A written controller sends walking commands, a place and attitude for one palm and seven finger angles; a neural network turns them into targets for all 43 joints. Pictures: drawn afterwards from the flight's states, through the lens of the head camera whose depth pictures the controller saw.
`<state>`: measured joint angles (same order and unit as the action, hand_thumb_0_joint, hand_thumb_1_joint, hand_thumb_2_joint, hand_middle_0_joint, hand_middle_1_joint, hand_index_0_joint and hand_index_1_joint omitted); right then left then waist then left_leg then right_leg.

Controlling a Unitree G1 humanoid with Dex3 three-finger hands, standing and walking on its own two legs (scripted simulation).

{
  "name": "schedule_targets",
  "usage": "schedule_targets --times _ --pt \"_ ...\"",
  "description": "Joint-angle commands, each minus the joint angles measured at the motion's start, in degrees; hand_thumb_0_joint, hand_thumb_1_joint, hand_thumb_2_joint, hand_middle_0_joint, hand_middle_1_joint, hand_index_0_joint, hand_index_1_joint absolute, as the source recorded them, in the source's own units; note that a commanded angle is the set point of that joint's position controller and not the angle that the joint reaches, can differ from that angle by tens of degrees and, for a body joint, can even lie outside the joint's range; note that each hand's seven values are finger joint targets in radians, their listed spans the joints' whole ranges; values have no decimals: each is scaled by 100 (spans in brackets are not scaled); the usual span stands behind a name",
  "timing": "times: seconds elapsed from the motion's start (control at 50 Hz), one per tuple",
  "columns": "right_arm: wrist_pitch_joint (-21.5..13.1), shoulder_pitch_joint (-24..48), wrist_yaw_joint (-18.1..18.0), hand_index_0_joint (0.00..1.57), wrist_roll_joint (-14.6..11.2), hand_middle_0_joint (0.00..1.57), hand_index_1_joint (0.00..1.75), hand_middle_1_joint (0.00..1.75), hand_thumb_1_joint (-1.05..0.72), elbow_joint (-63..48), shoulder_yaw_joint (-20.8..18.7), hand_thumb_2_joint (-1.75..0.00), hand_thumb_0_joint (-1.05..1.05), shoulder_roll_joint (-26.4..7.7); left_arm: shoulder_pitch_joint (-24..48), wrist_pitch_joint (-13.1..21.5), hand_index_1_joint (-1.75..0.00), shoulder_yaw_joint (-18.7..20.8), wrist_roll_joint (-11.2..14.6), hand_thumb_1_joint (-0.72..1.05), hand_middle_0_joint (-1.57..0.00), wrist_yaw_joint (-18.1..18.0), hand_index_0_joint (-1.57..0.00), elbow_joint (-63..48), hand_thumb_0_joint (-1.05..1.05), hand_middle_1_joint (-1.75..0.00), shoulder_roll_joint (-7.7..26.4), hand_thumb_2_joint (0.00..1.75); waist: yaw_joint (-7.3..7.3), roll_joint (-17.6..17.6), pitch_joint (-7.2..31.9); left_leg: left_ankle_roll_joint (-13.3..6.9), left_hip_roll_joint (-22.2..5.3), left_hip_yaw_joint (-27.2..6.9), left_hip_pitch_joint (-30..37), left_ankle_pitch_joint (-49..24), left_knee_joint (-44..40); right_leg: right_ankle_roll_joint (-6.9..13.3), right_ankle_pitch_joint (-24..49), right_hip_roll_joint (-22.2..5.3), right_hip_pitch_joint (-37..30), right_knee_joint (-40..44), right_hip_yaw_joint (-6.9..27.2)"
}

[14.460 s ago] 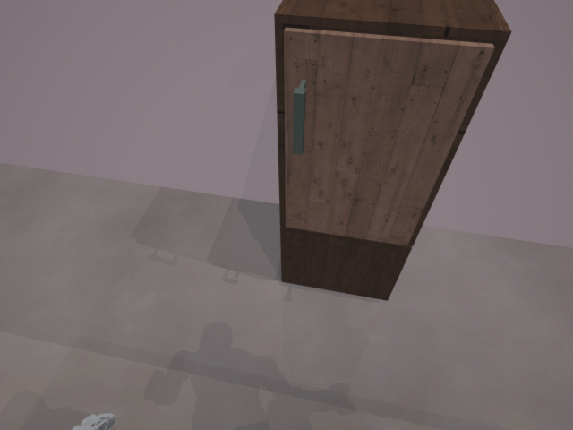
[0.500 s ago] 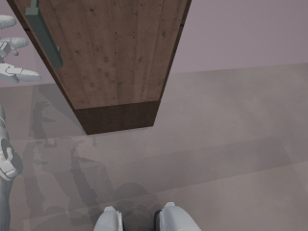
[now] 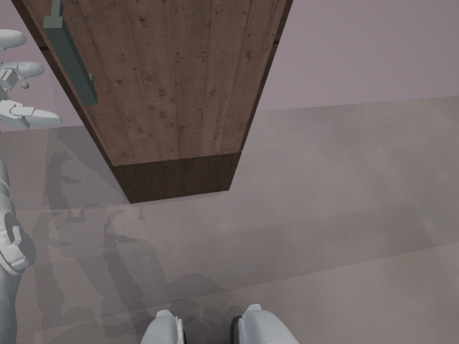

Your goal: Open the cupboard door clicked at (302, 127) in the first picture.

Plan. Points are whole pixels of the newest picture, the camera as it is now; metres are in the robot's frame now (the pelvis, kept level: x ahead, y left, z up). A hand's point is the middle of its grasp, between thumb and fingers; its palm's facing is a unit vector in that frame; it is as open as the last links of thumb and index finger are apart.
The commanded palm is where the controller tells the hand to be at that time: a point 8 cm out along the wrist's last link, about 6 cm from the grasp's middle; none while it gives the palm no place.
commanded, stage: move the hooked fingers beside the handle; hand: left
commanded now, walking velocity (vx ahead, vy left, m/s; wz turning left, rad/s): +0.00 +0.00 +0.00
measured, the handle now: (75, 57) +0.56 +0.21 +0.10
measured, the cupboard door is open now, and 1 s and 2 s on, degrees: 0 0 0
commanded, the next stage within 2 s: slide the fingers in behind the handle in 0.28 s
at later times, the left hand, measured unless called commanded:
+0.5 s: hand (32, 84) +0.51 +0.26 +0.10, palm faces +0.10 -1.00 +0.00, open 14.0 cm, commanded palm +0.49 +0.29 +0.09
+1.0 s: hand (52, 83) +0.51 +0.23 +0.09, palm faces +0.09 -1.00 +0.00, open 14.0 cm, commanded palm +0.49 +0.25 +0.09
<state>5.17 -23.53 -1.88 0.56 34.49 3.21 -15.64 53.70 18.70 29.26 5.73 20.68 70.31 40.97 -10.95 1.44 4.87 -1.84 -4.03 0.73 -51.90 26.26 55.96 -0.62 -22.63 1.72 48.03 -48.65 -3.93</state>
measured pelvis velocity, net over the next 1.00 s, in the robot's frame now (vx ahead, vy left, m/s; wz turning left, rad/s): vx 0.00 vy -0.01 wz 0.02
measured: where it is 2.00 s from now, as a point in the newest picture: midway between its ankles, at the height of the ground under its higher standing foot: outside the picture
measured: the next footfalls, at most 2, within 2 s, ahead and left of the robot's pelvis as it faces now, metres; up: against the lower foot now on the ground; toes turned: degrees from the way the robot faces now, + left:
none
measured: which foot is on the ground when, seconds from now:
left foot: down 0.00-1.00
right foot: down 0.00-1.00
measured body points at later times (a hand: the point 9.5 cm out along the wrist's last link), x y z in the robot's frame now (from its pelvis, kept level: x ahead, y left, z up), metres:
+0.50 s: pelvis +0.00 -0.01 +0.00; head +0.13 +0.02 +0.43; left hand +0.50 +0.31 +0.10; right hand -0.01 -0.27 -0.10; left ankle -0.01 +0.09 -0.68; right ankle +0.00 -0.14 -0.68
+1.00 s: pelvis +0.00 -0.01 +0.00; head +0.13 +0.02 +0.43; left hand +0.50 +0.29 +0.10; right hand -0.01 -0.28 -0.10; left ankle -0.01 +0.09 -0.68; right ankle +0.00 -0.14 -0.68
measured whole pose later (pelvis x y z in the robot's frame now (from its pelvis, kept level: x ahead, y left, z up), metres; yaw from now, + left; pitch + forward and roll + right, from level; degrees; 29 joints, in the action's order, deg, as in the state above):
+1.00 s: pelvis +0.00 -0.01 +0.00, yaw +1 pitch +22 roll -4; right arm 4.0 -24.4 -1.0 1.0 36.6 2.2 -15.4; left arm 54.5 18.9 24.4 6.4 16.2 68.2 35.3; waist -10.0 1.9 5.4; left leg -1.0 -3.8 -0.2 -51.7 25.6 55.4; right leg 0.2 -22.8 1.6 47.8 -48.9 -4.7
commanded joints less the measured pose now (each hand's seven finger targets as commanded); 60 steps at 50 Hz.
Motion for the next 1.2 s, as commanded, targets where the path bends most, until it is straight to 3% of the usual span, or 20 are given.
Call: schedule_targets --times 0.0,0.02,0.04,0.1,0.18,0.28,0.34,0.36,0.42,0.58,0.64,0.7,0.74,0.78,0.84,0.88,0.94,1.0,1.08,1.18 --pt "-33 -1136 -89 20 -7 20 30 30 -90 -128 -445 -90 0 -1203 2304 402 -120 248 158 -50 -30 116 -30 -1328 0 -120 1835 30 51 1078 2935 72 132 -453 2652 -3271 -431 127 2182 244 -851 264 84" --pt "-27 -1162 -82 20 -9 20 30 30 -90 -141 -435 -90 0 -1197 2183 381 -120 134 198 -50 -30 165 -30 -1242 0 -120 1638 30 17 1118 2930 65 137 -448 2705 -3388 -414 138 2236 251 -785 254 81" --pt "-15 -1135 -88 20 -9 20 30 30 -90 -110 -437 -90 0 -1208 2337 393 -120 210 184 -50 -30 178 -30 -1394 0 -120 1817 30 49 1255 2949 93 112 -472 2760 -3446 -417 128 2206 230 -730 254 77" --pt "7 -1114 -75 20 -23 20 30 30 -90 -108 -440 -90 0 -1191 2237 271 -120 -73 233 -50 -30 209 -30 -1234 0 -120 1402 30 -28 1077 2622 83 110 -497 2721 -3244 -472 121 1973 250 -556 327 23" --pt "-16 -1123 -72 20 -4 20 30 30 -90 -51 -459 -90 0 -1172 2492 302 -120 -128 231 -50 -30 112 -30 -1432 0 -120 1288 30 -49 1217 2774 105 111 -538 2883 -3307 -455 132 1941 238 -482 311 15" --pt "-47 -1109 -56 20 12 20 30 30 -90 -67 -442 -90 0 -1164 2474 346 -120 -8 138 -50 -30 -49 -30 -1416 0 -120 1454 30 14 1234 2819 89 141 -495 2760 -3150 -461 134 1959 225 -611 309 62" --pt "-36 -1092 -60 20 -1 20 30 30 -90 -132 -424 -90 0 -1175 2366 387 -120 232 95 -50 -30 -78 -30 -1423 0 -120 1816 30 78 1119 2924 60 160 -437 2531 -3163 -458 127 2201 219 -930 258 112" --pt "-36 -1060 -47 20 -7 20 30 30 -90 -136 -417 -90 0 -1141 2359 373 -120 51 92 -50 -30 -54 -30 -1345 0 -120 1577 30 53 1147 2809 64 173 -418 2499 -3074 -465 123 2156 220 -904 272 102" --pt "-33 -1057 -54 20 -18 20 30 30 -90 -178 -416 -90 0 -1162 2227 347 -120 78 146 -50 -30 -34 -30 -1209 0 -120 1550 30 28 869 2604 12 180 -385 2269 -2763 -505 125 2035 233 -962 324 115" --pt "-116 -1108 -76 20 -13 20 30 30 -90 -57 -424 -90 0 -1149 2663 353 -120 -172 155 -50 -30 -70 -30 -1181 0 -120 1282 30 -124 964 2613 15 173 -414 2318 -2514 -488 98 1790 209 -714 353 125" --pt "-132 -1143 -56 20 6 20 30 30 -90 -69 -436 -90 0 -1144 2647 403 -120 -33 128 -50 -30 -127 -30 -1405 0 -120 1422 30 -7 1179 2976 38 180 -417 2490 -2806 -459 119 1987 204 -840 286 143" --pt "-130 -1119 -37 20 -5 20 30 30 -90 -58 -432 -90 0 -1137 2515 328 -120 -126 132 -50 -30 -174 -30 -1185 0 -120 1254 30 -59 899 2649 8 188 -374 2224 -2555 -477 94 1911 213 -866 348 145" --pt "-128 -1139 -39 20 -5 20 30 30 -90 -76 -438 -90 0 -1148 2569 347 -120 -27 115 -50 -30 -227 -30 -1270 0 -120 1376 30 -35 925 2766 4 194 -373 2233 -2600 -488 98 1980 208 -928 328 160" --pt "-135 -1128 -19 20 5 20 30 30 -90 -71 -448 -90 0 -1109 2593 363 -120 -196 61 -50 -30 -269 -30 -1415 0 -120 1167 30 -12 1158 2831 34 190 -395 2445 -2699 -488 115 1921 208 -804 316 131" --pt "-145 -1163 -5 20 9 20 30 30 -90 -14 -471 -90 0 -1116 2680 368 -120 -299 95 -50 -30 -331 -30 -1403 0 -120 973 30 -103 976 2762 27 168 -418 2498 -2731 -488 102 1929 218 -736 353 122" --pt "-160 -1155 17 20 18 20 30 30 -90 6 -479 -90 0 -1080 2665 355 -120 -500 110 -50 -30 -335 -30 -1420 0 -120 646 30 -117 1086 2770 43 183 -418 2595 -2803 -494 117 1957 223 -698 358 105" --pt "-175 -1164 30 20 25 20 30 30 -90 55 -501 -90 0 -1087 2788 433 -120 -503 108 -50 -30 -391 -30 -1606 0 -120 621 30 -96 1183 2888 66 167 -469 2789 -2894 -500 138 1916 225 -611 339 91" --pt "-196 -1136 50 20 31 20 30 30 -90 94 -513 -90 0 -1058 2752 387 -120 -619 147 -50 -30 -493 -30 -1445 0 -120 318 30 -148 1036 2650 65 167 -475 2714 -2778 -519 132 1813 226 -523 377 64" --pt "-206 -1142 94 20 59 20 30 30 -90 23 -505 -90 0 -1034 2503 427 -120 -321 46 -50 -30 -741 -30 -1478 0 -120 574 30 36 961 2852 66 201 -425 2588 -3033 -508 140 2125 208 -849 275 82" --pt "-218 -1097 111 20 50 20 30 30 -90 27 -513 -90 0 -1025 2819 516 -120 -462 -26 -50 -30 -878 -30 -1447 0 -120 439 30 -98 796 2662 50 215 -413 2401 -2615 -520 122 1948 200 -826 307 125"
